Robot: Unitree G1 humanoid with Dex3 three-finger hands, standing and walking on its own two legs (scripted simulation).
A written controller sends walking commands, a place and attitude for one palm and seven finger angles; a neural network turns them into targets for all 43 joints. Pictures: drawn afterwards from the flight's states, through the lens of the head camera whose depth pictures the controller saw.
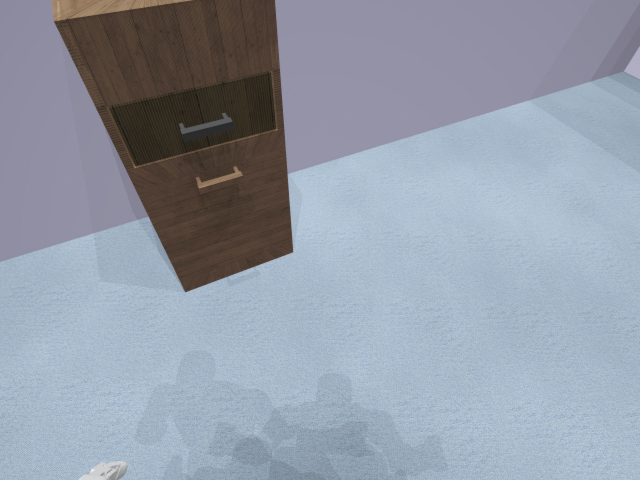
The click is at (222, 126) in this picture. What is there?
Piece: drawer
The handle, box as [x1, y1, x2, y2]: [179, 113, 233, 141]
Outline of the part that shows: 232,121 229,117 227,117 225,113 222,113 223,118 220,120 185,128 182,123 180,123 179,126 183,139 185,141 233,128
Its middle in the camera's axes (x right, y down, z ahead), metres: -0.29 -0.28 +0.97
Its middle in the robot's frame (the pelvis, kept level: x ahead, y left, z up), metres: +0.90 +0.34 -0.09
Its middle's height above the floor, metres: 0.68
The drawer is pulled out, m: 0.00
